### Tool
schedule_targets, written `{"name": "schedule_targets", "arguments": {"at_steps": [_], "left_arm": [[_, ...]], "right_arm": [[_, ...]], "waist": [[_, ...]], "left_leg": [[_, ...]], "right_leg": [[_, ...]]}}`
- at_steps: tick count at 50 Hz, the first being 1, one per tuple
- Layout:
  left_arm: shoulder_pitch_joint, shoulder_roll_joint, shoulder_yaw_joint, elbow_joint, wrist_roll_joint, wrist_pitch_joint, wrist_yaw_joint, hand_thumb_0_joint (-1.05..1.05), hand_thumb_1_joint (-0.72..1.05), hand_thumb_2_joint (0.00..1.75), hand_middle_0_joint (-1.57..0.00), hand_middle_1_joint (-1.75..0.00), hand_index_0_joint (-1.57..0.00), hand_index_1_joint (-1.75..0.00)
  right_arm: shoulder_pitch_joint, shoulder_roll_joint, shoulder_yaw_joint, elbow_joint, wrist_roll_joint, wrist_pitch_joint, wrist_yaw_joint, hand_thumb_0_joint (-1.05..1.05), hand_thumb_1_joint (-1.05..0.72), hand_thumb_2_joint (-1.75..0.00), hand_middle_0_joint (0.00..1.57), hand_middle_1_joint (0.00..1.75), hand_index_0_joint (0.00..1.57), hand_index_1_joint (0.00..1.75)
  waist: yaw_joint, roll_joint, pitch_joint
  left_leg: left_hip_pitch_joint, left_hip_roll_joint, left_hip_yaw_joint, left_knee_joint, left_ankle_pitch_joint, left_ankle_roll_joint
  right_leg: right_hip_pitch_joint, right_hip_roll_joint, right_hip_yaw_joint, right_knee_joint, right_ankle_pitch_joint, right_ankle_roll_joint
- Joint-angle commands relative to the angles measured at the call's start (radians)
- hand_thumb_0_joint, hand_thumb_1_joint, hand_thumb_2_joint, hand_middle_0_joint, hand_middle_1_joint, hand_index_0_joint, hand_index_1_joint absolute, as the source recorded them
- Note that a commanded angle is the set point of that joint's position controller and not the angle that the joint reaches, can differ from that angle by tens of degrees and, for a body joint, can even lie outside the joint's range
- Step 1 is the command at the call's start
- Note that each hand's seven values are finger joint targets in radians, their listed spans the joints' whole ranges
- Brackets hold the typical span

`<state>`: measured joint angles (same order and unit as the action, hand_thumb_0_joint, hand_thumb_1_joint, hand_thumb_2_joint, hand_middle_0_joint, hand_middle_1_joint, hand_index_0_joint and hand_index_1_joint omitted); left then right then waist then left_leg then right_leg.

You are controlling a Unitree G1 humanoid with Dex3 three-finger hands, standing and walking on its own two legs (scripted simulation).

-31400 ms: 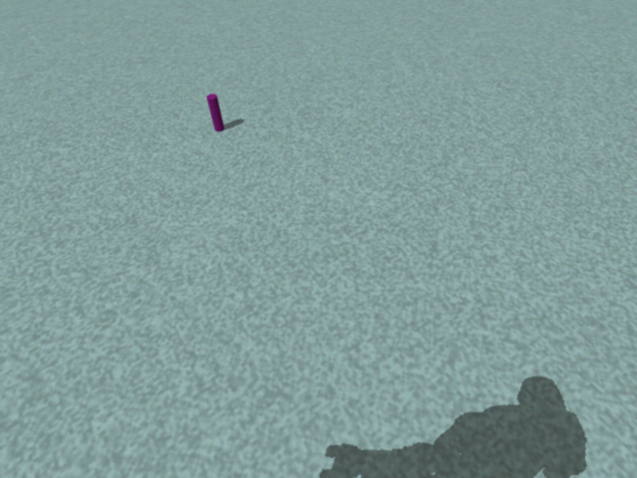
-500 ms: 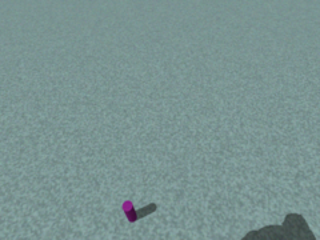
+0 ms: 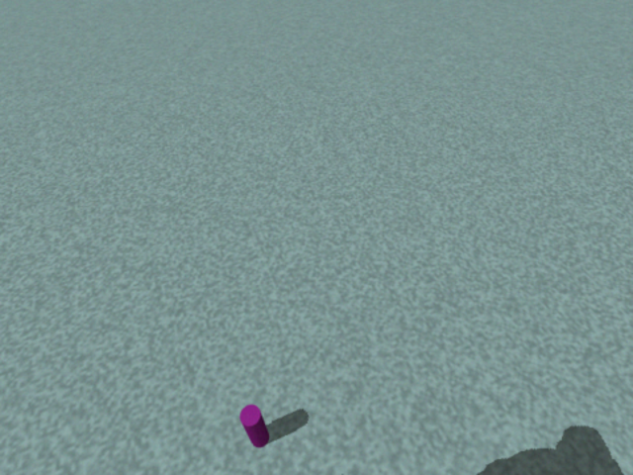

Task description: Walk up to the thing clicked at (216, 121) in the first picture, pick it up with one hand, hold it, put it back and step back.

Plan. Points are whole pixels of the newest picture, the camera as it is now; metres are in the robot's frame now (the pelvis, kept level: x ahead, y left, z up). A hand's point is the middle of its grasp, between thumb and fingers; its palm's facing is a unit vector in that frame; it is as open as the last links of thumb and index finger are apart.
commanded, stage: stand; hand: left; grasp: from the side
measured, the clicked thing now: (255, 427) +0.39 +0.21 -0.68
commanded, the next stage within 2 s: step back in 0.24 s
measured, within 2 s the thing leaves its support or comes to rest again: neither
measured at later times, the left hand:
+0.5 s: hand out of the picture +0.07 +0.28 -0.17, palm faces +0.01 -0.92 -0.38, open 7.4 cm
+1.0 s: hand out of the picture -0.05 +0.27 -0.18, palm faces -0.08 -0.92 -0.39, open 7.4 cm
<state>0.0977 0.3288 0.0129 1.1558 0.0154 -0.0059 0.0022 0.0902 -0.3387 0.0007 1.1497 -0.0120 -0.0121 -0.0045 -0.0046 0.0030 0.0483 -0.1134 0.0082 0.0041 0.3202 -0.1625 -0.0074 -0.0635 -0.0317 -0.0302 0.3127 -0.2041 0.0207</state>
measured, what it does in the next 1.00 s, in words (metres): walks backwards: right foot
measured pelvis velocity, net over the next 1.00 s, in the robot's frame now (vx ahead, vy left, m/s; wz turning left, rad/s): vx -0.15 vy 0.01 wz -0.06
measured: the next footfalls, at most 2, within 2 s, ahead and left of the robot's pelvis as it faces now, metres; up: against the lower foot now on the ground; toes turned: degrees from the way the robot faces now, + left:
right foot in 0.96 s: -0.14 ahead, -0.12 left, +0.00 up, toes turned -1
left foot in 1.30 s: -0.20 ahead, +0.13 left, +0.00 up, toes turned -2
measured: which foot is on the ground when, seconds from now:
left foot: down 0.00-0.98, up 1.00-1.00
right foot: down 0.00-0.58, up 0.60-0.94, down 0.96-1.00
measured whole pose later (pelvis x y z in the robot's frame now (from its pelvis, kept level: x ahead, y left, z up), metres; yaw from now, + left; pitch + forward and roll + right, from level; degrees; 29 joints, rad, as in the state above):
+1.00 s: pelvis -0.15 +0.01 -0.04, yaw -3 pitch -2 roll -2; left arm 0.16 0.36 0.08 0.91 0.03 0.04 0.00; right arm 0.11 -0.39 -0.05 0.86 -0.02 0.05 0.00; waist -0.03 0.05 0.18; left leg -0.49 0.04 -0.02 0.71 -0.24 0.01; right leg -0.24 0.05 0.02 0.69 -0.42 -0.01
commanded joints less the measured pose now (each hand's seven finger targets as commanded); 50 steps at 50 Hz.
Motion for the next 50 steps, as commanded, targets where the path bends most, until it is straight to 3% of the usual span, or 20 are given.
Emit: {"name": "schedule_targets", "arguments": {"at_steps": [1,11,12,15,21,26,27,28,29,30,31,34,36,40,44,46,47,48,49,50], "left_arm": [[-0.019,0.214,0.034,-0.055,0.001,-0.024,0.014,0.0,0.9,0.9,-0.2,-0.3,-0.2,-0.3],[-0.022,0.218,0.035,-0.062,-0.002,-0.027,0.014,0.0,0.9,0.9,-0.2,-0.3,-0.2,-0.3],[-0.009,0.283,0.08,-0.088,-0.021,-0.018,0.019,0.0,0.9,0.9,-0.2,-0.3,-0.2,-0.3],[0.017,0.27,0.088,-0.137,-0.022,-0.011,0.025,0.0,0.9,0.9,-0.2,-0.3,-0.2,-0.3],[-0.022,0.289,0.1,-0.23,-0.012,0.015,0.023,0.0,0.9,0.9,-0.2,-0.3,-0.2,-0.3],[-0.141,0.328,0.11,-0.314,0.014,0.028,0.024,0.0,0.9,0.9,-0.2,-0.3,-0.2,-0.3],[-0.171,0.325,0.108,-0.332,0.015,0.029,0.026,0.0,0.9,0.9,-0.2,-0.3,-0.2,-0.3],[-0.176,0.3,0.103,-0.341,0.011,0.032,0.028,0.0,0.9,0.9,-0.2,-0.3,-0.2,-0.3],[-0.13,0.229,0.09,-0.343,-0.004,0.039,0.032,0.0,0.9,0.9,-0.2,-0.3,-0.2,-0.3],[-0.073,0.222,0.099,-0.334,0.0,0.044,0.042,0.0,0.9,0.9,-0.2,-0.3,-0.2,-0.3],[-0.054,0.248,0.101,-0.315,0.003,0.047,0.047,0.0,0.9,0.9,-0.2,-0.3,-0.2,-0.3],[0.064,0.253,0.1,-0.277,-0.01,0.046,0.044,0.0,0.9,0.9,-0.2,-0.3,-0.2,-0.3],[0.069,0.256,0.108,-0.286,-0.003,0.044,0.035,0.0,0.9,0.9,-0.2,-0.3,-0.2,-0.3],[0.025,0.237,0.108,-0.339,-0.002,0.035,0.025,0.0,0.9,0.9,-0.2,-0.3,-0.2,-0.3],[0.093,0.223,0.111,-0.328,-0.003,0.033,0.016,0.0,0.9,0.9,-0.2,-0.3,-0.2,-0.3],[0.204,0.209,0.117,-0.287,0.0,0.028,0.01,0.0,0.9,0.9,-0.2,-0.3,-0.2,-0.3],[0.251,0.214,0.123,-0.268,0.007,0.024,0.01,0.0,0.9,0.9,-0.2,-0.3,-0.2,-0.3],[0.231,0.255,0.134,-0.284,0.025,0.017,0.012,0.0,0.9,0.9,-0.2,-0.3,-0.2,-0.3],[0.165,0.359,0.162,-0.324,0.027,0.014,0.009,0.0,0.9,0.9,-0.2,-0.3,-0.2,-0.3],[0.096,0.435,0.173,-0.373,0.03,0.016,0.012,0.0,0.9,0.9,-0.2,-0.3,-0.2,-0.3]], "right_arm": [[-0.031,-0.208,-0.042,-0.051,-0.001,-0.016,-0.011,0.0,-0.9,-0.9,0.2,0.3,0.2,0.3],[-0.023,-0.202,-0.04,-0.051,-0.001,-0.018,-0.008,0.0,-0.9,-0.9,0.2,0.3,0.2,0.3],[-0.057,-0.26,-0.061,-0.075,0.005,0.002,-0.001,0.0,-0.9,-0.9,0.2,0.3,0.2,0.3],[-0.02,-0.238,-0.068,-0.115,0.02,0.016,0.003,0.0,-0.9,-0.9,0.2,0.3,0.2,0.3],[0.001,-0.244,-0.089,-0.182,0.014,0.042,0.007,0.0,-0.9,-0.9,0.2,0.3,0.2,0.3],[0.119,-0.229,-0.109,-0.202,0.005,0.06,0.024,0.0,-0.9,-0.9,0.2,0.3,0.2,0.3],[0.16,-0.239,-0.116,-0.205,0.008,0.059,0.026,0.0,-0.9,-0.9,0.2,0.3,0.2,0.3],[0.182,-0.261,-0.12,-0.207,0.006,0.052,0.026,0.0,-0.9,-0.9,0.2,0.3,0.2,0.3],[0.15,-0.325,-0.127,-0.226,-0.011,0.039,0.022,0.0,-0.9,-0.9,0.2,0.3,0.2,0.3],[0.098,-0.403,-0.14,-0.25,-0.013,0.026,0.018,0.0,-0.9,-0.9,0.2,0.3,0.2,0.3],[0.069,-0.405,-0.146,-0.262,-0.02,0.02,0.013,0.0,-0.9,-0.9,0.2,0.3,0.2,0.3],[-0.021,-0.293,-0.125,-0.306,-0.025,0.017,-0.015,0.0,-0.9,-0.9,0.2,0.3,0.2,0.3],[0.017,-0.275,-0.122,-0.318,-0.024,0.014,-0.021,0.0,-0.9,-0.9,0.2,0.3,0.2,0.3],[0.09,-0.282,-0.122,-0.327,-0.021,0.016,-0.025,0.0,-0.9,-0.9,0.2,0.3,0.2,0.3],[0.07,-0.303,-0.123,-0.353,-0.021,0.028,-0.02,0.0,-0.9,-0.9,0.2,0.3,0.2,0.3],[0.027,-0.313,-0.125,-0.363,-0.015,0.04,-0.018,0.0,-0.9,-0.9,0.2,0.3,0.2,0.3],[0.011,-0.305,-0.12,-0.364,-0.008,0.048,-0.015,0.0,-0.9,-0.9,0.2,0.3,0.2,0.3],[0.04,-0.264,-0.106,-0.358,-0.002,0.054,-0.013,0.0,-0.9,-0.9,0.2,0.3,0.2,0.3],[0.043,-0.201,-0.092,-0.372,0.007,0.052,-0.013,0.0,-0.9,-0.9,0.2,0.3,0.2,0.3],[-0.018,-0.245,-0.112,-0.371,-0.001,0.056,-0.028,0.0,-0.9,-0.9,0.2,0.3,0.2,0.3]], "waist": [[0.004,0.001,-0.055],[0.002,-0.003,-0.067],[0.003,-0.005,0.037],[-0.007,-0.016,-0.092],[-0.006,-0.046,-0.127],[-0.052,-0.203,-0.075],[-0.075,-0.19,-0.068],[-0.084,-0.09,-0.054],[-0.065,0.174,-0.013],[-0.039,0.241,-0.059],[-0.028,0.198,-0.091],[0.05,0.123,-0.095],[0.026,0.126,-0.118],[-0.029,0.114,-0.116],[-0.026,0.165,-0.139],[0.025,0.179,-0.179],[0.041,0.161,-0.172],[0.024,0.045,-0.121],[0.011,-0.232,-0.054],[0.066,-0.277,0.002]], "left_leg": [[0.017,0.119,-0.09,-0.05,0.119,0.022],[0.017,0.12,-0.095,-0.051,0.145,0.019],[-0.059,0.103,-0.105,0.058,0.292,0.048],[-0.045,0.097,-0.079,0.157,0.352,0.071],[-0.108,0.047,-0.079,0.324,0.173,0.092],[-0.053,-0.039,-0.049,0.561,-0.256,0.08],[-0.048,-0.018,-0.073,0.53,-0.223,0.089],[-0.098,0.053,-0.138,0.374,-0.05,0.112],[-0.188,0.224,-0.411,0.083,0.203,0.149],[-0.183,0.314,-0.605,0.004,0.262,0.214],[-0.182,0.345,-0.656,-0.002,0.219,0.277],[-0.095,0.258,-0.368,0.108,0.265,0.243],[-0.058,0.244,-0.331,0.126,0.295,0.254],[0.029,0.244,-0.279,0.164,0.36,0.276],[-0.012,0.236,-0.26,0.144,0.212,0.244],[-0.1,0.223,-0.232,0.194,0.165,0.202],[-0.19,0.194,-0.206,0.221,0.085,0.161],[-0.344,0.124,-0.176,0.296,-0.087,0.1],[-0.537,-0.08,-0.077,0.506,-0.339,0.021],[-0.433,-0.105,-0.146,0.757,-0.46,-0.002]], "right_leg": [[-0.026,-0.107,0.083,-0.061,0.125,-0.03],[-0.021,-0.109,0.084,-0.057,0.136,-0.032],[-0.096,-0.091,0.088,0.032,0.285,-0.041],[-0.061,-0.096,0.084,0.107,0.353,-0.076],[-0.165,-0.162,0.157,0.18,0.254,-0.168],[-0.435,-0.298,0.26,0.144,0.11,-0.252],[-0.456,-0.278,0.239,0.197,0.072,-0.227],[-0.425,-0.176,0.164,0.347,-0.014,-0.169],[-0.432,0.046,0.066,0.6,-0.226,-0.071],[-0.42,0.147,0.176,0.737,-0.463,-0.059],[-0.408,0.152,0.24,0.858,-0.485,-0.06],[-0.457,0.112,0.235,0.955,-0.339,-0.052],[-0.434,0.112,0.208,0.961,-0.318,-0.028],[-0.423,0.091,0.168,0.759,-0.351,0.002],[-0.306,0.065,0.084,0.515,-0.304,-0.008],[-0.148,0.046,0.045,0.249,-0.159,-0.033],[-0.06,0.052,0.033,0.162,-0.078,-0.049],[-0.02,-0.015,0.181,0.09,-0.128,-0.072],[-0.055,-0.239,0.511,-0.002,-0.167,-0.169],[-0.328,-0.412,0.66,-0.056,-0.114,-0.334]]}}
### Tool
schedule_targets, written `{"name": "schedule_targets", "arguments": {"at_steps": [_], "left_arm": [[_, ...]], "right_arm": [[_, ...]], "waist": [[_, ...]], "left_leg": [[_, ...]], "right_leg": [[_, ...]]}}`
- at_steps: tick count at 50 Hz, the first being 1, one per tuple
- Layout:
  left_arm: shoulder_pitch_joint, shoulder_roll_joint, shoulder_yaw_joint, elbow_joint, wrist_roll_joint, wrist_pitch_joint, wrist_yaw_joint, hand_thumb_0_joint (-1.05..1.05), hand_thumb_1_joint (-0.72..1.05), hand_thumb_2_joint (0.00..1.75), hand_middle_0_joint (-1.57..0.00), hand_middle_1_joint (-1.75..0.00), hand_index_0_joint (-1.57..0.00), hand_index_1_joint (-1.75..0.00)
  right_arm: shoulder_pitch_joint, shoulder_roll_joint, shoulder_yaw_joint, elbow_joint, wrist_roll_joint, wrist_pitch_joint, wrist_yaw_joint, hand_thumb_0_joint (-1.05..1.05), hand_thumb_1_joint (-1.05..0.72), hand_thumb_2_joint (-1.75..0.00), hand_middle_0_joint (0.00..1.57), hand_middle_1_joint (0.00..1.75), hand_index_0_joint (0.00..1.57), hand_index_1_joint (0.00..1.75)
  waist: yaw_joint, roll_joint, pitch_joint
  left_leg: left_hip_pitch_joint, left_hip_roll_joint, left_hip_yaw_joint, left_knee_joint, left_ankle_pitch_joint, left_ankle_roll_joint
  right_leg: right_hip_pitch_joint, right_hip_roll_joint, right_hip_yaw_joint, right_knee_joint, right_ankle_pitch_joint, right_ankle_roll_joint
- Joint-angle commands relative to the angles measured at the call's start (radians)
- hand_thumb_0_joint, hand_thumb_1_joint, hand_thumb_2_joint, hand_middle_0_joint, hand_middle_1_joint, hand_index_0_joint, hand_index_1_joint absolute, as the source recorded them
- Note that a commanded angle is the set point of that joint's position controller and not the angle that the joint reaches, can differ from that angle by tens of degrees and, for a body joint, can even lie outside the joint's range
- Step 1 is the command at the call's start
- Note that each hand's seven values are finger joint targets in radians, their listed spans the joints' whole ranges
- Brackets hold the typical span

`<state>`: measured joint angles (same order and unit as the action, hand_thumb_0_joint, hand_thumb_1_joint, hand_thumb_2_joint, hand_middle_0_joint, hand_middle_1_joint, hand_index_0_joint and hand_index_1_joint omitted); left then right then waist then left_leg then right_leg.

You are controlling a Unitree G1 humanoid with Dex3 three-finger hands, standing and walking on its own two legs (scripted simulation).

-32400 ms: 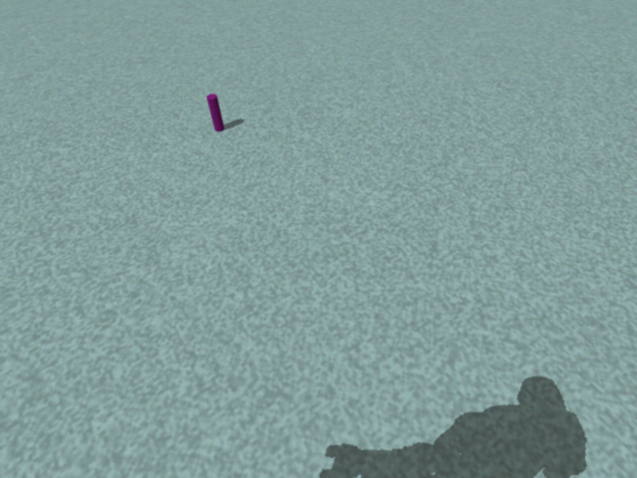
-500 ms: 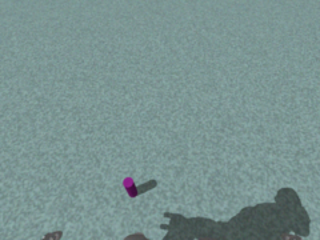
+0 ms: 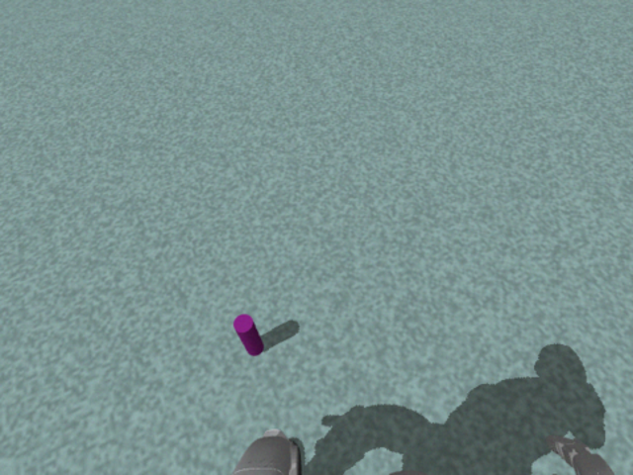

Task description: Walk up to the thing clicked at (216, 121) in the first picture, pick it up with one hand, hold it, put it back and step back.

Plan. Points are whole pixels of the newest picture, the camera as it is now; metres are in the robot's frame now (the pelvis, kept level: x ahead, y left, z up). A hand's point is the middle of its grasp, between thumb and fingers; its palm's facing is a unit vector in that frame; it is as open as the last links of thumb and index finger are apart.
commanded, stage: step back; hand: left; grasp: from the side
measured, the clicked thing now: (249, 336) +0.53 +0.23 -0.65
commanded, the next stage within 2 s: none
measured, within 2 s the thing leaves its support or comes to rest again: neither
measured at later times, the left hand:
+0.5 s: hand out of the picture -0.03 +0.28 -0.13, palm faces +0.06 -0.93 -0.37, open 7.4 cm
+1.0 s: hand out of the picture -0.19 +0.27 -0.13, palm faces +0.06 -0.90 -0.42, open 7.4 cm
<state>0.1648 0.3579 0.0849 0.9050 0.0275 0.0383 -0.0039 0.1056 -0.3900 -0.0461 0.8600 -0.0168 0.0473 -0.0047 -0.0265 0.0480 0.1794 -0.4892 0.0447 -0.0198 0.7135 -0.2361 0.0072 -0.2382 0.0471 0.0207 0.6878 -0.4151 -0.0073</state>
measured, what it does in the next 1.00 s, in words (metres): walks backwards: left foot, then right foot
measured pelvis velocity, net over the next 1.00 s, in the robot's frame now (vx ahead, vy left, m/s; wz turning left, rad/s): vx -0.30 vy -0.01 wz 0.08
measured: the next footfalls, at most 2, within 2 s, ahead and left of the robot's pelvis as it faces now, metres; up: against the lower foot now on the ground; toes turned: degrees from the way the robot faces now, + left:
left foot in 0.30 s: -0.05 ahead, +0.12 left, +0.00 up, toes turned +2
right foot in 0.66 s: -0.18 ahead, -0.14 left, +0.00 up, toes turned +3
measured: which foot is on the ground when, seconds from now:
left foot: up 0.00-0.28, down 0.30-0.68, up 0.70-0.96, down 0.98-1.00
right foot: down 0.00-0.32, up 0.34-0.64, down 0.66-0.98, up 1.00-1.00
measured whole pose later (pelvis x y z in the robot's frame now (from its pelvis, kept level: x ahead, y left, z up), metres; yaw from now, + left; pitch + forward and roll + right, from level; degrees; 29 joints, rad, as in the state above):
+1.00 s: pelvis -0.30 -0.01 +0.00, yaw +5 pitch -2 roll +2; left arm 0.11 0.40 0.07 0.78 0.03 0.05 0.02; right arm 0.19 -0.39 -0.06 0.89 -0.02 0.04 -0.01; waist 0.00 -0.04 0.20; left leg -0.27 -0.06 -0.03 0.67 -0.35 0.01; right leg -0.43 -0.07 0.02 0.76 -0.28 0.00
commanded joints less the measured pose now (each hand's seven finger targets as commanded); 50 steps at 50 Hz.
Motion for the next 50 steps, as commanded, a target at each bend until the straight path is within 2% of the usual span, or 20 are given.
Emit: {"name": "schedule_targets", "arguments": {"at_steps": [1,3,4,9,13,15,16,17,20,27,31,32,33,34,35,38,45,47,48,50], "left_arm": [[-0.027,0.356,0.09,-0.149,0.012,-0.036,0.025,0.0,0.9,0.9,-0.2,-0.3,-0.2,-0.3],[-0.149,0.275,0.068,-0.164,0.008,-0.041,0.033,0.0,0.9,0.9,-0.2,-0.3,-0.2,-0.3],[-0.138,0.26,0.068,-0.173,0.011,-0.04,0.033,0.0,0.9,0.9,-0.2,-0.3,-0.2,-0.3],[0.016,0.24,0.06,-0.169,0.011,-0.032,0.046,0.0,0.9,0.9,-0.2,-0.3,-0.2,-0.3],[-0.016,0.263,0.047,-0.191,-0.011,-0.013,0.037,0.0,0.9,0.9,-0.2,-0.3,-0.2,-0.3],[0.017,0.219,0.032,-0.204,-0.019,-0.004,0.031,0.0,0.9,0.9,-0.2,-0.3,-0.2,-0.3],[-0.017,0.201,0.028,-0.215,-0.027,-0.007,0.035,0.0,0.9,0.9,-0.2,-0.3,-0.2,-0.3],[-0.088,0.227,0.05,-0.205,-0.016,-0.004,0.048,0.0,0.9,0.9,-0.2,-0.3,-0.2,-0.3],[0.0,0.208,0.044,-0.166,-0.035,-0.001,0.047,0.0,0.9,0.9,-0.2,-0.3,-0.2,-0.3],[0.032,0.195,0.043,-0.156,-0.017,-0.017,0.031,0.0,0.9,0.9,-0.2,-0.3,-0.2,-0.3],[0.133,0.184,0.047,-0.101,-0.009,-0.031,0.024,0.0,0.9,0.9,-0.2,-0.3,-0.2,-0.3],[0.163,0.202,0.052,-0.087,0.001,-0.036,0.025,0.0,0.9,0.9,-0.2,-0.3,-0.2,-0.3],[0.151,0.266,0.069,-0.096,0.017,-0.04,0.023,0.0,0.9,0.9,-0.2,-0.3,-0.2,-0.3],[0.1,0.37,0.092,-0.119,0.007,-0.035,0.019,0.0,0.9,0.9,-0.2,-0.3,-0.2,-0.3],[0.029,0.416,0.097,-0.161,0.019,-0.04,0.025,0.0,0.9,0.9,-0.2,-0.3,-0.2,-0.3],[-0.141,0.293,0.069,-0.196,0.016,-0.042,0.041,0.0,0.9,0.9,-0.2,-0.3,-0.2,-0.3],[0.006,0.271,0.056,-0.181,0.011,-0.018,0.045,0.0,0.9,0.9,-0.2,-0.3,-0.2,-0.3],[-0.043,0.269,0.044,-0.195,-0.005,-0.002,0.039,0.0,0.9,0.9,-0.2,-0.3,-0.2,-0.3],[-0.018,0.242,0.033,-0.202,-0.01,0.003,0.037,0.0,0.9,0.9,-0.2,-0.3,-0.2,-0.3],[-0.059,0.229,0.037,-0.214,-0.019,0.005,0.048,0.0,0.9,0.9,-0.2,-0.3,-0.2,-0.3]], "right_arm": [[-0.026,-0.228,-0.076,-0.069,0.004,0.0,-0.025,0.0,-0.9,-0.9,0.2,0.3,0.2,0.3],[0.093,-0.198,-0.066,-0.02,0.024,-0.011,-0.023,0.0,-0.9,-0.9,0.2,0.3,0.2,0.3],[0.105,-0.193,-0.058,-0.021,0.025,-0.018,-0.026,0.0,-0.9,-0.9,0.2,0.3,0.2,0.3],[0.043,-0.18,-0.043,-0.066,0.013,-0.023,-0.025,0.0,-0.9,-0.9,0.2,0.3,0.2,0.3],[0.14,-0.17,-0.053,-0.026,0.002,-0.034,-0.016,0.0,-0.9,-0.9,0.2,0.3,0.2,0.3],[0.134,-0.239,-0.076,-0.036,-0.015,-0.044,-0.016,0.0,-0.9,-0.9,0.2,0.3,0.2,0.3],[0.077,-0.344,-0.093,-0.061,-0.007,-0.04,-0.006,0.0,-0.9,-0.9,0.2,0.3,0.2,0.3],[0.091,-0.361,-0.099,-0.064,-0.014,-0.042,-0.004,0.0,-0.9,-0.9,0.2,0.3,0.2,0.3],[0.004,-0.25,-0.067,-0.072,-0.017,-0.043,-0.021,0.0,-0.9,-0.9,0.2,0.3,0.2,0.3],[0.048,-0.236,-0.069,-0.098,-0.012,-0.036,-0.025,0.0,-0.9,-0.9,0.2,0.3,0.2,0.3],[-0.003,-0.255,-0.073,-0.114,0.001,-0.013,-0.017,0.0,-0.9,-0.9,0.2,0.3,0.2,0.3],[-0.009,-0.245,-0.069,-0.116,0.01,-0.007,-0.014,0.0,-0.9,-0.9,0.2,0.3,0.2,0.3],[-0.002,-0.207,-0.06,-0.126,0.015,-0.005,-0.011,0.0,-0.9,-0.9,0.2,0.3,0.2,0.3],[-0.059,-0.167,-0.056,-0.144,0.02,-0.006,-0.019,0.0,-0.9,-0.9,0.2,0.3,0.2,0.3],[-0.064,-0.205,-0.071,-0.14,0.011,0.0,-0.027,0.0,-0.9,-0.9,0.2,0.3,0.2,0.3],[0.068,-0.208,-0.071,-0.076,0.029,-0.008,-0.022,0.0,-0.9,-0.9,0.2,0.3,0.2,0.3],[0.07,-0.169,-0.052,-0.08,0.0,-0.025,-0.022,0.0,-0.9,-0.9,0.2,0.3,0.2,0.3],[0.162,-0.17,-0.064,-0.035,-0.005,-0.031,-0.019,0.0,-0.9,-0.9,0.2,0.3,0.2,0.3],[0.152,-0.197,-0.074,-0.035,-0.014,-0.034,-0.021,0.0,-0.9,-0.9,0.2,0.3,0.2,0.3],[0.092,-0.375,-0.101,-0.072,-0.018,-0.03,-0.007,0.0,-0.9,-0.9,0.2,0.3,0.2,0.3]], "waist": [[0.053,-0.241,-0.079],[-0.041,-0.144,-0.084],[-0.028,-0.177,-0.112],[0.075,-0.21,-0.177],[0.03,-0.223,-0.227],[0.037,-0.053,-0.259],[0.024,0.167,-0.237],[-0.04,0.18,-0.226],[0.046,0.061,-0.211],[0.001,0.118,-0.229],[0.044,0.134,-0.295],[0.055,0.121,-0.294],[0.043,-0.024,-0.249],[0.082,-0.281,-0.186],[0.086,-0.305,-0.128],[-0.021,-0.158,-0.111],[0.073,-0.254,-0.22],[0.02,-0.215,-0.252],[0.029,-0.152,-0.252],[-0.01,0.189,-0.235]], "left_leg": [[-0.008,-0.131,-0.181,0.5,-0.32,-0.023],[-0.015,-0.186,-0.178,0.532,-0.202,-0.011],[-0.007,-0.186,-0.152,0.52,-0.2,-0.011],[-0.03,-0.1,-0.081,0.216,-0.284,-0.019],[0.185,-0.089,0.028,-0.191,-0.102,0.004],[0.342,0.081,-0.21,-0.295,0.23,0.062],[0.304,0.272,-0.435,-0.326,0.371,0.207],[0.208,0.344,-0.55,-0.358,0.421,0.306],[0.303,0.22,-0.266,-0.262,0.494,0.231],[0.401,0.225,-0.231,-0.208,0.474,0.26],[0.32,0.165,-0.17,-0.134,0.319,0.176],[0.234,0.139,-0.159,-0.111,0.231,0.132],[0.028,0.05,-0.138,-0.022,0.038,0.064],[-0.04,-0.136,-0.052,0.221,-0.289,0.005],[0.008,-0.115,-0.153,0.443,-0.374,-0.015],[0.022,-0.152,-0.171,0.559,-0.237,-0.007],[0.066,-0.084,-0.011,0.017,-0.271,-0.015],[0.232,-0.086,0.043,-0.271,-0.036,0.0],[0.297,-0.029,-0.065,-0.306,0.066,0.024],[0.212,0.34,-0.505,-0.372,0.3,0.274]], "right_leg": [[-0.245,-0.464,0.546,-0.43,0.146,-0.308],[-0.151,-0.285,0.235,-0.302,0.43,-0.195],[-0.107,-0.259,0.191,-0.273,0.469,-0.179],[0.175,-0.305,0.203,-0.181,0.638,-0.208],[0.132,-0.269,0.171,-0.07,0.65,-0.167],[-0.062,-0.16,0.11,0.052,0.389,-0.067],[-0.182,0.024,-0.016,0.203,0.008,-0.013],[-0.167,0.042,0.104,0.413,-0.259,-0.006],[-0.266,0.048,0.175,0.579,-0.143,-0.027],[-0.2,-0.007,0.072,0.256,-0.12,0.031],[0.024,-0.013,-0.027,-0.204,0.125,-0.001],[0.093,-0.026,-0.003,-0.263,0.193,-0.021],[0.145,-0.136,0.207,-0.266,0.164,-0.07],[-0.026,-0.371,0.475,-0.363,0.19,-0.233],[-0.213,-0.5,0.62,-0.413,0.211,-0.331],[-0.173,-0.313,0.255,-0.269,0.414,-0.226],[0.155,-0.29,0.202,-0.128,0.612,-0.182],[0.086,-0.26,0.165,-0.033,0.571,-0.147],[-0.012,-0.212,0.149,0.013,0.447,-0.095],[-0.203,0.019,0.041,0.355,-0.243,-0.005]]}}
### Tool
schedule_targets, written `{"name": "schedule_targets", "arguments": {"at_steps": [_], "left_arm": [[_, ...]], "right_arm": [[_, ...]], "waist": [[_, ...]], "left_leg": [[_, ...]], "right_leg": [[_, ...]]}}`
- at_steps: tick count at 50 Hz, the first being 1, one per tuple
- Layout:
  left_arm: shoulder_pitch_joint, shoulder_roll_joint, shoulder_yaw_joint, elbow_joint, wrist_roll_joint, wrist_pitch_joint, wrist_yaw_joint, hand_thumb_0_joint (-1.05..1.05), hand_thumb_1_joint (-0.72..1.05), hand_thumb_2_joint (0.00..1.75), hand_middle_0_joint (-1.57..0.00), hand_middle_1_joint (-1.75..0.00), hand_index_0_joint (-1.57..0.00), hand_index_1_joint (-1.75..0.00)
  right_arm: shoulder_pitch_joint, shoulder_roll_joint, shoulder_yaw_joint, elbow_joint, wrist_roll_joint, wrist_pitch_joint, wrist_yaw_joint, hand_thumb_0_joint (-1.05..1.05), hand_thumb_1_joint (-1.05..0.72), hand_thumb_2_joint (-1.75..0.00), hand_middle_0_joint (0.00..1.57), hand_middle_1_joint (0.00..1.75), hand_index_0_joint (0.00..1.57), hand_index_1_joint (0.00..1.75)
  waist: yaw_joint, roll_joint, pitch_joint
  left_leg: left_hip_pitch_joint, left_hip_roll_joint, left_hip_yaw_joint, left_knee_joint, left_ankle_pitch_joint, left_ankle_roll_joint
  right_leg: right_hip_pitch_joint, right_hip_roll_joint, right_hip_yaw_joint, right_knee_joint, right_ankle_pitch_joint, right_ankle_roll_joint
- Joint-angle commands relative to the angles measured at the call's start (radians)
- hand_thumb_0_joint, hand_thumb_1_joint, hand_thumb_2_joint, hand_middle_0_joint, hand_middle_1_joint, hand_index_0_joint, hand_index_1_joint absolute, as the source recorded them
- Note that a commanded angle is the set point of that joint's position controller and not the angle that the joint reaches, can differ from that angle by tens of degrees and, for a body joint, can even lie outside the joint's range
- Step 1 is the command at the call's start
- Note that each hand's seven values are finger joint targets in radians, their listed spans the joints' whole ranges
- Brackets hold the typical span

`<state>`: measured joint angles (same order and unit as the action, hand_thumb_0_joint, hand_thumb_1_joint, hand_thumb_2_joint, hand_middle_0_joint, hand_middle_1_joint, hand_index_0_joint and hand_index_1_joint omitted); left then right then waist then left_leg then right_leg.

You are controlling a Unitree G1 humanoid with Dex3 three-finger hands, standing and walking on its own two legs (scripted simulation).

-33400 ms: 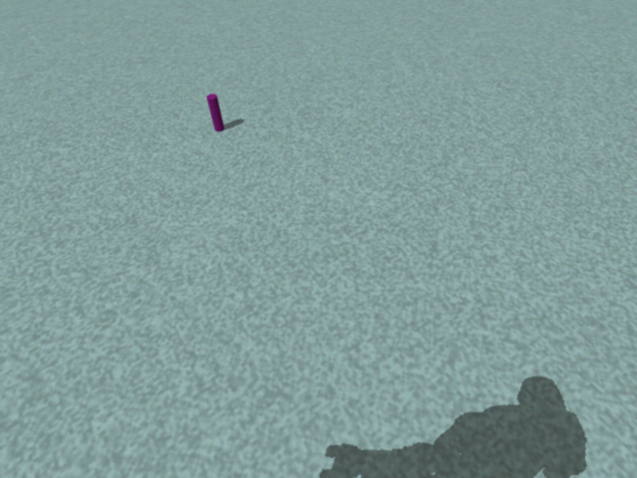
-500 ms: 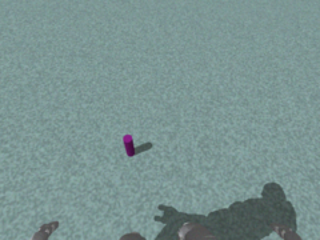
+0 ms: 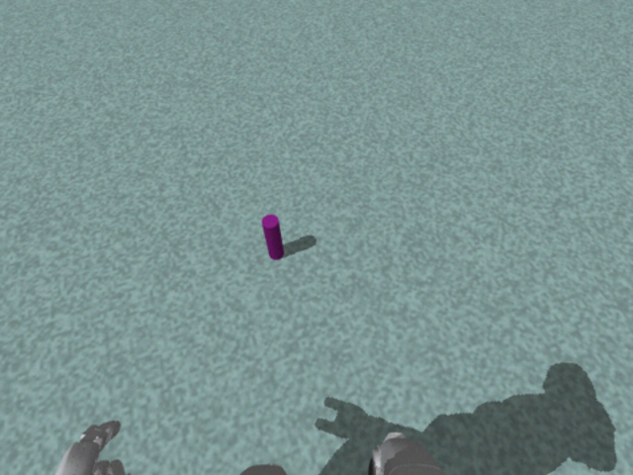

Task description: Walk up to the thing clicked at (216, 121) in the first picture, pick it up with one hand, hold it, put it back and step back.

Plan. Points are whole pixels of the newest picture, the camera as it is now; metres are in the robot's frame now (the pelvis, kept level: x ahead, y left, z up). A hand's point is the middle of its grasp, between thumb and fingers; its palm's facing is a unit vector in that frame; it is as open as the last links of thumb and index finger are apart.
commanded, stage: step back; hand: left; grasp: from the side
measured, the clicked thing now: (273, 238) +0.85 +0.18 -0.65
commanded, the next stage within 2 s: stand in 1.48 s
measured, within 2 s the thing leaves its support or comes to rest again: neither
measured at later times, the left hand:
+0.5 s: hand out of the picture -0.08 +0.24 -0.12, palm faces -0.03 -0.90 -0.43, open 7.4 cm
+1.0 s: hand out of the picture -0.15 +0.25 -0.13, palm faces +0.03 -0.93 -0.36, open 7.4 cm
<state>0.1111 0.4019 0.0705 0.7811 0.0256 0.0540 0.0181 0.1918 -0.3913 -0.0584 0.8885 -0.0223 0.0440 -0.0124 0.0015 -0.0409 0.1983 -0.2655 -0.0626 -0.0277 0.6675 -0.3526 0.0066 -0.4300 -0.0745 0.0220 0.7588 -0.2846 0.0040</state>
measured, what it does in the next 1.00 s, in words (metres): walks backwards: right foot, then left foot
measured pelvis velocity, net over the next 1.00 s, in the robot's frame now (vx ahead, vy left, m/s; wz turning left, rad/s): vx -0.20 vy -0.01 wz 0.02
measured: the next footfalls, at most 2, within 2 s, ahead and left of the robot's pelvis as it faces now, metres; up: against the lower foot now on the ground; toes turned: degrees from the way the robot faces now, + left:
right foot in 0.28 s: -0.13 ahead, -0.13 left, +0.00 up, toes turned +0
left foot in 0.60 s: -0.16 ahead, +0.11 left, +0.00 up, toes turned +0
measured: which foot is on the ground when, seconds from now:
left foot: down 0.00-0.30, up 0.32-0.58, down 0.60-1.00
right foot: up 0.00-0.26, down 0.28-1.00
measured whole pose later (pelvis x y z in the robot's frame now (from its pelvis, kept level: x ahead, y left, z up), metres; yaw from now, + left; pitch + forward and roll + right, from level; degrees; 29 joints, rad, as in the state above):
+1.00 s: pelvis -0.20 -0.01 +0.02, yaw +1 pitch -3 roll -1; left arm 0.21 0.35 0.05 1.01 0.03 -0.03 -0.02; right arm 0.18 -0.37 -0.05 0.99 -0.02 0.00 0.02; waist 0.02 0.02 0.06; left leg -0.26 0.00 -0.04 0.70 -0.47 0.01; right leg -0.26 0.00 -0.02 0.59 -0.28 -0.02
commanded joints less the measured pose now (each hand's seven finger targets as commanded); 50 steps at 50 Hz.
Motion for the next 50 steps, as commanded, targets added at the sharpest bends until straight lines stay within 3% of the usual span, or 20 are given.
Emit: {"name": "schedule_targets", "arguments": {"at_steps": [1,4,9,13,14,15,16,19,26,29,30,31,32,33,35,42,44,45,47,50], "left_arm": [[-0.035,0.197,0.061,-0.074,-0.007,-0.009,0.032,0.0,0.9,0.9,-0.2,-0.3,-0.2,-0.3],[0.057,0.192,0.061,-0.015,-0.025,-0.007,0.019,0.0,0.9,0.9,-0.2,-0.3,-0.2,-0.3],[0.055,0.158,0.051,-0.016,-0.007,-0.025,0.002,0.0,0.9,0.9,-0.2,-0.3,-0.2,-0.3],[0.17,0.151,0.05,0.051,0.007,-0.045,0.006,0.0,0.9,0.9,-0.2,-0.3,-0.2,-0.3],[0.165,0.213,0.066,0.048,0.02,-0.052,0.007,0.0,0.9,0.9,-0.2,-0.3,-0.2,-0.3],[0.138,0.325,0.097,0.028,0.016,-0.049,0.003,0.0,0.9,0.9,-0.2,-0.3,-0.2,-0.3],[0.089,0.384,0.106,0.001,0.019,-0.052,0.007,0.0,0.9,0.9,-0.2,-0.3,-0.2,-0.3],[-0.056,0.243,0.068,-0.024,0.017,-0.058,0.017,0.0,0.9,0.9,-0.2,-0.3,-0.2,-0.3],[0.101,0.251,0.082,0.026,0.03,-0.067,0.007,0.0,0.9,0.9,-0.2,-0.3,-0.2,-0.3],[0.029,0.263,0.071,0.028,0.017,-0.056,-0.004,0.0,0.9,0.9,-0.2,-0.3,-0.2,-0.3],[0.06,0.216,0.046,0.03,0.016,-0.052,-0.006,0.0,0.9,0.9,-0.2,-0.3,-0.2,-0.3],[0.087,0.149,0.026,0.029,0.007,-0.05,-0.01,0.0,0.9,0.9,-0.2,-0.3,-0.2,-0.3],[0.014,0.165,0.034,0.034,-0.009,-0.056,-0.006,0.0,0.9,0.9,-0.2,-0.3,-0.2,-0.3],[-0.041,0.231,0.053,0.047,0.002,-0.062,-0.006,0.0,0.9,0.9,-0.2,-0.3,-0.2,-0.3],[0.021,0.173,0.039,0.08,-0.016,-0.069,-0.025,0.0,0.9,0.9,-0.2,-0.3,-0.2,-0.3],[0.097,0.164,0.041,0.164,0.005,-0.102,-0.017,0.0,0.9,0.9,-0.2,-0.3,-0.2,-0.3],[0.136,0.27,0.057,0.176,0.009,-0.113,-0.009,0.0,0.9,0.9,-0.2,-0.3,-0.2,-0.3],[0.079,0.291,0.059,0.154,0.012,-0.117,-0.011,0.0,0.9,0.9,-0.2,-0.3,-0.2,-0.3],[0.024,0.257,0.05,0.131,0.006,-0.119,-0.007,0.0,0.9,0.9,-0.2,-0.3,-0.2,-0.3],[-0.013,0.227,0.032,0.139,0.002,-0.109,-0.012,0.0,0.9,0.9,-0.2,-0.3,-0.2,-0.3]], "right_arm": [[-0.018,-0.355,-0.09,-0.097,-0.016,-0.034,-0.003,0.0,-0.9,-0.9,0.2,0.3,0.2,0.3],[-0.108,-0.258,-0.054,-0.106,-0.02,-0.037,-0.017,0.0,-0.9,-0.9,0.2,0.3,0.2,0.3],[-0.028,-0.236,-0.054,-0.103,-0.017,-0.026,-0.018,0.0,-0.9,-0.9,0.2,0.3,0.2,0.3],[-0.074,-0.245,-0.044,-0.109,0.007,0.004,-0.009,0.0,-0.9,-0.9,0.2,0.3,0.2,0.3],[-0.069,-0.196,-0.03,-0.117,0.013,0.003,-0.006,0.0,-0.9,-0.9,0.2,0.3,0.2,0.3],[-0.101,-0.151,-0.019,-0.147,0.019,0.001,-0.013,0.0,-0.9,-0.9,0.2,0.3,0.2,0.3],[-0.122,-0.183,-0.041,-0.138,0.014,0.008,-0.028,0.0,-0.9,-0.9,0.2,0.3,0.2,0.3],[-0.024,-0.195,-0.042,-0.075,0.027,0.008,-0.022,0.0,-0.9,-0.9,0.2,0.3,0.2,0.3],[-0.073,-0.186,-0.039,-0.067,-0.009,-0.023,0.003,0.0,-0.9,-0.9,0.2,0.3,0.2,0.3],[0.057,-0.172,-0.047,0.007,-0.006,-0.039,0.013,0.0,-0.9,-0.9,0.2,0.3,0.2,0.3],[0.082,-0.183,-0.058,0.03,-0.013,-0.048,0.01,0.0,-0.9,-0.9,0.2,0.3,0.2,0.3],[0.084,-0.226,-0.07,0.033,-0.034,-0.056,0.006,0.0,-0.9,-0.9,0.2,0.3,0.2,0.3],[-0.004,-0.324,-0.072,-0.004,-0.033,-0.061,0.009,0.0,-0.9,-0.9,0.2,0.3,0.2,0.3],[-0.055,-0.314,-0.074,-0.011,-0.022,-0.067,0.013,0.0,-0.9,-0.9,0.2,0.3,0.2,0.3],[-0.098,-0.213,-0.037,-0.005,-0.024,-0.086,0.005,0.0,-0.9,-0.9,0.2,0.3,0.2,0.3],[-0.071,-0.179,-0.035,0.007,-0.008,-0.054,0.018,0.0,-0.9,-0.9,0.2,0.3,0.2,0.3],[-0.074,-0.134,-0.022,0.002,0.001,-0.05,0.013,0.0,-0.9,-0.9,0.2,0.3,0.2,0.3],[-0.044,-0.158,-0.035,0.021,-0.004,-0.05,0.01,0.0,-0.9,-0.9,0.2,0.3,0.2,0.3],[-0.02,-0.167,-0.037,0.037,-0.002,-0.06,0.014,0.0,-0.9,-0.9,0.2,0.3,0.2,0.3],[0.031,-0.136,-0.035,0.078,-0.005,-0.074,0.017,0.0,-0.9,-0.9,0.2,0.3,0.2,0.3]], "waist": [[-0.042,0.232,-0.223],[0.034,0.157,-0.199],[-0.017,0.213,-0.235],[0.033,0.21,-0.308],[0.024,0.089,-0.28],[0.045,-0.181,-0.222],[0.078,-0.22,-0.187],[-0.026,-0.027,-0.153],[0.09,-0.127,-0.178],[0.007,-0.144,-0.196],[-0.008,-0.051,-0.203],[-0.004,0.145,-0.206],[-0.029,0.255,-0.141],[-0.031,0.164,-0.066],[0.022,0.104,-0.09],[0.029,0.134,-0.141],[0.047,-0.076,-0.15],[0.026,-0.072,-0.12],[0.005,-0.033,-0.112],[-0.026,-0.093,-0.177]], "left_leg": [[-0.092,0.473,-0.521,-0.333,0.414,0.316],[-0.059,0.319,-0.235,-0.242,0.46,0.221],[0.158,0.318,-0.227,-0.164,0.553,0.242],[0.05,0.247,-0.145,-0.042,0.445,0.142],[-0.136,0.167,-0.128,0.035,0.238,0.079],[-0.32,-0.021,-0.065,0.194,-0.131,0.016],[-0.247,-0.011,-0.138,0.441,-0.286,-0.012],[-0.213,-0.052,-0.173,0.583,-0.126,-0.011],[-0.212,0.032,-0.038,0.126,-0.213,-0.026],[0.093,0.042,0.044,-0.23,-0.075,0.02],[0.187,0.04,-0.001,-0.319,-0.018,0.032],[0.273,0.203,-0.301,-0.395,-0.217,0.078],[0.036,0.411,-0.575,-0.482,-0.511,0.205],[-0.13,0.425,-0.557,-0.502,-0.507,0.244],[-0.018,0.284,-0.303,-0.406,-0.187,0.163],[-0.123,0.193,-0.119,-0.214,-0.098,0.082],[-0.203,0.05,-0.033,0.045,-0.192,0.015],[-0.138,0.07,-0.043,0.124,-0.208,0.001],[-0.117,0.094,-0.049,0.095,-0.165,0.006],[0.08,0.076,0.008,-0.162,-0.016,0.017]], "right_leg": [[0.012,0.145,0.143,0.439,-0.38,-0.021],[-0.017,0.159,0.149,0.529,-0.25,-0.028],[-0.002,0.101,0.054,0.138,-0.272,0.016],[0.271,0.105,-0.033,-0.37,0.055,-0.021],[0.338,0.011,0.147,-0.354,0.084,-0.05],[0.275,-0.213,0.421,-0.418,0.128,-0.169],[0.052,-0.38,0.586,-0.451,0.171,-0.321],[0.045,-0.181,0.233,-0.327,0.291,-0.209],[0.283,-0.181,0.291,-0.39,-0.324,-0.197],[0.115,-0.164,0.209,-0.359,-0.256,-0.149],[0.056,-0.106,0.152,-0.253,-0.225,-0.107],[-0.129,-0.023,0.076,-0.072,-0.254,-0.051],[-0.144,0.06,-0.017,0.042,-0.297,-0.007],[-0.04,0.03,0.07,0.131,-0.266,-0.012],[-0.013,0.045,0.076,0.114,-0.139,-0.021],[0.372,0.098,-0.022,-0.365,-0.006,-0.036],[0.3,-0.179,0.426,-0.498,-0.313,-0.154],[0.187,-0.271,0.503,-0.523,-0.372,-0.225],[0.162,-0.24,0.406,-0.474,-0.23,-0.22],[0.101,-0.139,0.214,-0.386,-0.037,-0.135]]}}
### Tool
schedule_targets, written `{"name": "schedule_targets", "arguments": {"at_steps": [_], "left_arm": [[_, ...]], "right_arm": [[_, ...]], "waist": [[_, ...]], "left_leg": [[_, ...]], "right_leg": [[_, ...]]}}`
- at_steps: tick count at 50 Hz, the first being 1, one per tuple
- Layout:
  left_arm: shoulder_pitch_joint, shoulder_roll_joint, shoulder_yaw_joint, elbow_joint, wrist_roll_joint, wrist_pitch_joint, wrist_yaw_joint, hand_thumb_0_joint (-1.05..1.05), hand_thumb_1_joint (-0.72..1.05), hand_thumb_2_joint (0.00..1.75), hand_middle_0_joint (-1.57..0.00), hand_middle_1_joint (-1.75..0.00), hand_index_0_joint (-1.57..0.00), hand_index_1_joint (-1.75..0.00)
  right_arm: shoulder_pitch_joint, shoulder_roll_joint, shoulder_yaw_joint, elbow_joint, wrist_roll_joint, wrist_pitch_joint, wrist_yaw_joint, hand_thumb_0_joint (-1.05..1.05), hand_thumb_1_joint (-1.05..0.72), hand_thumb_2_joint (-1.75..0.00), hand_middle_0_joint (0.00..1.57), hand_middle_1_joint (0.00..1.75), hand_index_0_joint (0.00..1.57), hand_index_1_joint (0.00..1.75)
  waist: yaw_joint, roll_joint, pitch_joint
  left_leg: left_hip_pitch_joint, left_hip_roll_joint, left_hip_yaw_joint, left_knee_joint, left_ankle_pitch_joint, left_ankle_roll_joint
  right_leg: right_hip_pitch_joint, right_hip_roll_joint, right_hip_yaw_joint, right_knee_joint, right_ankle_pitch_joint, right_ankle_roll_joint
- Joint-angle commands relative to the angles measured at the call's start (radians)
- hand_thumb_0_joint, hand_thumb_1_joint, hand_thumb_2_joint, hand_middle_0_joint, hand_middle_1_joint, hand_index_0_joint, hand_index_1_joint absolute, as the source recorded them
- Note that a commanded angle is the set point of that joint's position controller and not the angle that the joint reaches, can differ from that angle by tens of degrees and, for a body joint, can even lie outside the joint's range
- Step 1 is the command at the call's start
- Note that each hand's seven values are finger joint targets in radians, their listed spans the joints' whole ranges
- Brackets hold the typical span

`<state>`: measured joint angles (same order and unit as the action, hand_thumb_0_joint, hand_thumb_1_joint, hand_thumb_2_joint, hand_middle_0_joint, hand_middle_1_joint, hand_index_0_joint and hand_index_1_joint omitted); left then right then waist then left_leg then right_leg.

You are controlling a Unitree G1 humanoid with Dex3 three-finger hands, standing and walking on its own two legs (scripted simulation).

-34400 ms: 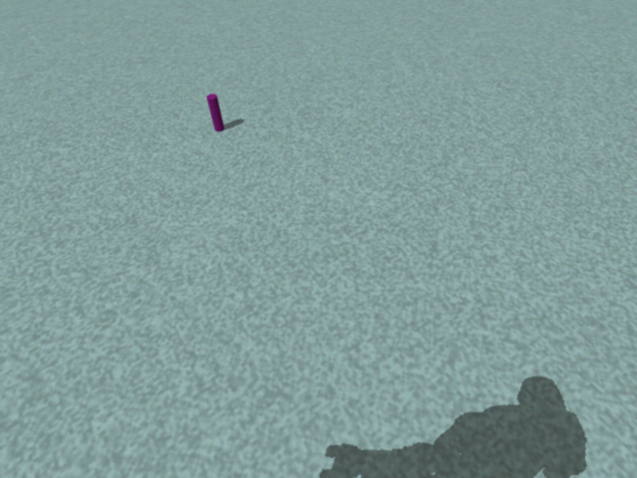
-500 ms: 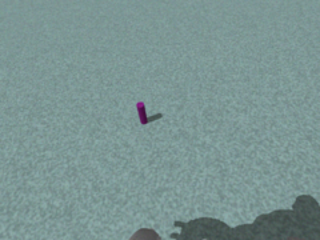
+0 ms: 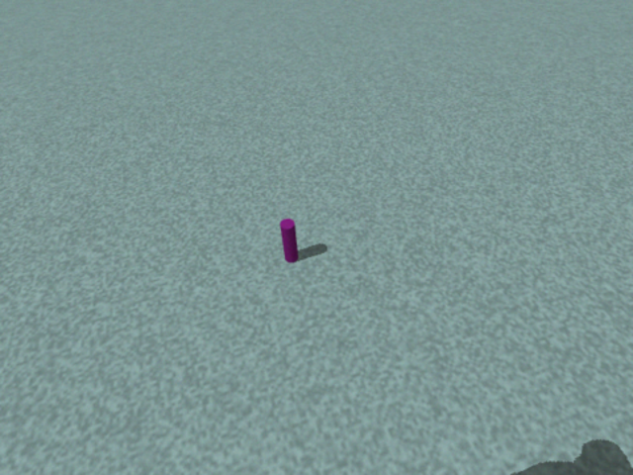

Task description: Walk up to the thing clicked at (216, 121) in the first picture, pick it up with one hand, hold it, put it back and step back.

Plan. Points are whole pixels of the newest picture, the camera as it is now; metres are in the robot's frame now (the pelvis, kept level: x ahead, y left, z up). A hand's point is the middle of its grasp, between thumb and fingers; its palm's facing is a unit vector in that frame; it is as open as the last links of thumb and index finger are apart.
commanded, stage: step back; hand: left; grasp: from the side
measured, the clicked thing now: (289, 241) +1.05 +0.17 -0.66
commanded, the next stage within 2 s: stand in 0.48 s
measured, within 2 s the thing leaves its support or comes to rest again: neither
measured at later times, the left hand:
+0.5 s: hand out of the picture +0.15 +0.26 -0.14, palm faces -0.03 -0.93 -0.37, open 7.4 cm
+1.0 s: hand out of the picture +0.09 +0.24 -0.14, palm faces -0.04 -0.94 -0.33, open 7.4 cm
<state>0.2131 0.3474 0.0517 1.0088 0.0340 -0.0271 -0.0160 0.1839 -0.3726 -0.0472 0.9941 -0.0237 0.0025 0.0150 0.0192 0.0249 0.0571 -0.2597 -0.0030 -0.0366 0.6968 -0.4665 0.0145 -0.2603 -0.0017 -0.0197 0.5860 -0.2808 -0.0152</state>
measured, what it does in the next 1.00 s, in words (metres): stands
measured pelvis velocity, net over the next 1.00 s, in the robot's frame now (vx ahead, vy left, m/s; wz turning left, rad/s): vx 0.01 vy -0.01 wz -0.02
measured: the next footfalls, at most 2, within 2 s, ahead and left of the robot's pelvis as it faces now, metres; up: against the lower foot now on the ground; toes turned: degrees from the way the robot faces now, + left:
none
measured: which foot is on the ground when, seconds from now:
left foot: down 0.00-1.00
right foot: down 0.00-1.00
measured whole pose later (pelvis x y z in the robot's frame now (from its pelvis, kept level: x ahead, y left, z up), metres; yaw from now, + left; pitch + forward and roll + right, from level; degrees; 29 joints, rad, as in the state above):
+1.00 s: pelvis +0.01 -0.01 +0.02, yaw -1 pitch -3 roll +0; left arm 0.09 0.34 0.00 1.16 0.01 -0.01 -0.01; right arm 0.09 -0.35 -0.01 1.15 -0.01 -0.02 0.01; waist -0.01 0.00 0.06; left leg -0.08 0.01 0.00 0.30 -0.18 -0.02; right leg -0.12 0.00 0.00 0.32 -0.15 0.00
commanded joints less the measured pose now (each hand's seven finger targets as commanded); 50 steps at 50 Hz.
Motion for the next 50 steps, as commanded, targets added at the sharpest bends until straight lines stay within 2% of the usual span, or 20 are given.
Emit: {"name": "schedule_targets", "arguments": {"at_steps": [1,2,3,4,6,8,10,11,13,18,23,24,26,28,34,39,42,44,46,50], "left_arm": [[-0.122,0.25,0.038,-0.095,-0.009,-0.024,0.019,0.0,0.9,0.9,-0.2,-0.3,-0.2,-0.3],[-0.115,0.205,0.025,-0.095,-0.017,-0.022,0.015,0.0,0.9,0.9,-0.2,-0.3,-0.2,-0.3],[-0.106,0.183,0.017,-0.079,-0.03,-0.017,0.012,0.0,0.9,0.9,-0.2,-0.3,-0.2,-0.3],[-0.105,0.212,0.026,-0.062,-0.028,-0.015,0.016,0.0,0.9,0.9,-0.2,-0.3,-0.2,-0.3],[-0.103,0.209,0.024,-0.044,-0.022,-0.024,0.017,0.0,0.9,0.9,-0.2,-0.3,-0.2,-0.3],[-0.096,0.225,0.025,-0.029,-0.026,-0.033,0.02,0.0,0.9,0.9,-0.2,-0.3,-0.2,-0.3],[-0.096,0.239,0.03,-0.019,-0.029,-0.036,0.025,0.0,0.9,0.9,-0.2,-0.3,-0.2,-0.3],[-0.099,0.241,0.03,-0.021,-0.029,-0.035,0.028,0.0,0.9,0.9,-0.2,-0.3,-0.2,-0.3],[-0.105,0.239,0.025,-0.017,-0.028,-0.032,0.033,0.0,0.9,0.9,-0.2,-0.3,-0.2,-0.3],[-0.152,0.235,0.022,-0.019,-0.025,-0.024,0.036,0.0,0.9,0.9,-0.2,-0.3,-0.2,-0.3],[-0.172,0.244,0.02,-0.01,-0.019,-0.024,0.036,0.0,0.9,0.9,-0.2,-0.3,-0.2,-0.3],[-0.191,0.205,-0.002,0.009,-0.033,-0.016,0.033,0.0,0.9,0.9,-0.2,-0.3,-0.2,-0.3],[-0.189,0.199,-0.004,0.009,-0.037,-0.01,0.033,0.0,0.9,0.9,-0.2,-0.3,-0.2,-0.3],[-0.189,0.204,-0.007,0.024,-0.034,-0.008,0.034,0.0,0.9,0.9,-0.2,-0.3,-0.2,-0.3],[-0.21,0.211,-0.009,0.048,-0.031,-0.011,0.03,0.0,0.9,0.9,-0.2,-0.3,-0.2,-0.3],[-0.201,0.213,-0.012,0.069,-0.026,-0.009,0.025,0.0,0.9,0.9,-0.2,-0.3,-0.2,-0.3],[-0.206,0.212,-0.014,0.073,-0.027,-0.018,0.025,0.0,0.9,0.9,-0.2,-0.3,-0.2,-0.3],[-0.196,0.211,-0.013,0.078,-0.026,-0.015,0.025,0.0,0.9,0.9,-0.2,-0.3,-0.2,-0.3],[-0.189,0.212,-0.014,0.08,-0.026,-0.016,0.024,0.0,0.9,0.9,-0.2,-0.3,-0.2,-0.3],[-0.188,0.218,-0.013,0.082,-0.024,-0.016,0.023,0.0,0.9,0.9,-0.2,-0.3,-0.2,-0.3]], "right_arm": [[0.046,-0.165,-0.052,-0.022,-0.012,-0.038,-0.015,0.0,-0.9,-0.9,0.2,0.3,0.2,0.3],[0.028,-0.195,-0.058,-0.024,-0.018,-0.045,-0.018,0.0,-0.9,-0.9,0.2,0.3,0.2,0.3],[-0.05,-0.232,-0.058,-0.038,-0.015,-0.049,-0.019,0.0,-0.9,-0.9,0.2,0.3,0.2,0.3],[-0.088,-0.245,-0.058,-0.04,-0.008,-0.046,-0.014,0.0,-0.9,-0.9,0.2,0.3,0.2,0.3],[-0.115,-0.216,-0.044,-0.034,-0.009,-0.044,-0.012,0.0,-0.9,-0.9,0.2,0.3,0.2,0.3],[-0.107,-0.196,-0.038,-0.024,-0.004,-0.045,-0.017,0.0,-0.9,-0.9,0.2,0.3,0.2,0.3],[-0.085,-0.185,-0.036,-0.009,0.006,-0.044,-0.022,0.0,-0.9,-0.9,0.2,0.3,0.2,0.3],[-0.082,-0.185,-0.037,-0.006,0.007,-0.042,-0.025,0.0,-0.9,-0.9,0.2,0.3,0.2,0.3],[-0.09,-0.183,-0.04,-0.005,0.009,-0.039,-0.026,0.0,-0.9,-0.9,0.2,0.3,0.2,0.3],[-0.105,-0.173,-0.041,0.005,0.007,-0.031,-0.026,0.0,-0.9,-0.9,0.2,0.3,0.2,0.3],[-0.138,-0.175,-0.041,0.012,0.001,-0.027,-0.022,0.0,-0.9,-0.9,0.2,0.3,0.2,0.3],[-0.138,-0.173,-0.021,0.021,0.019,-0.033,-0.021,0.0,-0.9,-0.9,0.2,0.3,0.2,0.3],[-0.154,-0.193,-0.025,0.032,0.019,-0.04,-0.024,0.0,-0.9,-0.9,0.2,0.3,0.2,0.3],[-0.153,-0.183,-0.018,0.044,0.02,-0.041,-0.025,0.0,-0.9,-0.9,0.2,0.3,0.2,0.3],[-0.16,-0.174,-0.007,0.064,0.02,-0.039,-0.024,0.0,-0.9,-0.9,0.2,0.3,0.2,0.3],[-0.174,-0.175,-0.005,0.081,0.018,-0.036,-0.02,0.0,-0.9,-0.9,0.2,0.3,0.2,0.3],[-0.159,-0.174,-0.002,0.091,0.017,-0.038,-0.017,0.0,-0.9,-0.9,0.2,0.3,0.2,0.3],[-0.155,-0.179,-0.003,0.095,0.015,-0.038,-0.019,0.0,-0.9,-0.9,0.2,0.3,0.2,0.3],[-0.159,-0.175,-0.002,0.094,0.016,-0.038,-0.017,0.0,-0.9,-0.9,0.2,0.3,0.2,0.3],[-0.136,-0.175,0.001,0.098,0.012,-0.036,-0.015,0.0,-0.9,-0.9,0.2,0.3,0.2,0.3]], "waist": [[-0.056,-0.134,-0.053],[-0.045,-0.035,-0.068],[-0.014,0.054,-0.044],[0.005,0.041,-0.005],[0.013,0.043,-0.003],[0.005,0.066,-0.05],[-0.004,0.04,-0.11],[-0.005,0.031,-0.121],[-0.006,0.009,-0.144],[-0.014,-0.033,-0.118],[-0.013,-0.059,-0.101],[-0.025,-0.047,-0.085],[-0.016,-0.019,-0.112],[-0.019,-0.018,-0.13],[-0.026,-0.012,-0.128],[-0.019,-0.007,-0.079],[-0.026,-0.024,-0.094],[-0.024,-0.014,-0.081],[-0.023,-0.017,-0.085],[-0.026,-0.031,-0.062]], "left_leg": [[0.14,0.036,-0.03,-0.277,0.167,0.016],[0.151,0.134,-0.175,-0.351,0.165,0.041],[0.081,0.214,-0.283,-0.414,0.04,0.09],[0.002,0.245,-0.265,-0.406,0.013,0.123],[0.004,0.196,-0.17,-0.365,0.184,0.09],[0.017,0.136,-0.082,-0.311,0.371,0.041],[0.067,0.107,-0.036,-0.246,0.535,0.018],[0.082,0.103,-0.028,-0.232,0.563,0.017],[0.107,0.106,-0.025,-0.217,0.584,0.023],[0.085,0.108,-0.026,-0.238,0.477,0.031],[0.092,0.102,-0.013,-0.247,0.427,0.029],[0.132,0.124,-0.067,-0.323,0.524,0.025],[0.176,0.138,-0.065,-0.332,0.614,0.019],[0.214,0.139,-0.055,-0.338,0.667,0.014],[0.209,0.134,-0.039,-0.402,0.56,0.001],[0.174,0.126,-0.045,-0.451,0.354,-0.005],[0.179,0.131,-0.045,-0.439,0.398,-0.003],[0.165,0.127,-0.045,-0.452,0.345,-0.004],[0.174,0.13,-0.049,-0.45,0.356,-0.001],[0.139,0.129,-0.053,-0.458,0.286,0.0]], "right_leg": [[-0.095,-0.177,0.206,-0.16,0.039,-0.079],[-0.115,-0.116,0.145,-0.078,0.088,-0.038],[-0.106,-0.031,0.065,-0.019,-0.037,-0.008],[-0.031,-0.023,0.038,-0.022,-0.095,-0.007],[0.032,-0.034,0.058,-0.095,0.004,-0.018],[0.116,-0.069,0.09,-0.11,0.21,-0.029],[0.168,-0.1,0.113,-0.095,0.375,-0.042],[0.167,-0.107,0.115,-0.091,0.406,-0.043],[0.169,-0.115,0.118,-0.086,0.433,-0.047],[0.147,-0.121,0.133,-0.09,0.353,-0.052],[0.141,-0.126,0.148,-0.129,0.347,-0.048],[0.118,-0.12,0.134,-0.153,0.408,-0.025],[0.153,-0.111,0.116,-0.172,0.427,-0.012],[0.178,-0.114,0.108,-0.187,0.456,-0.011],[0.212,-0.119,0.113,-0.249,0.387,-0.003],[0.168,-0.116,0.119,-0.307,0.212,-0.001],[0.185,-0.126,0.126,-0.31,0.274,-0.001],[0.171,-0.123,0.129,-0.319,0.232,0.0],[0.164,-0.124,0.125,-0.317,0.241,-0.001],[0.145,-0.119,0.129,-0.331,0.145,0.001]]}}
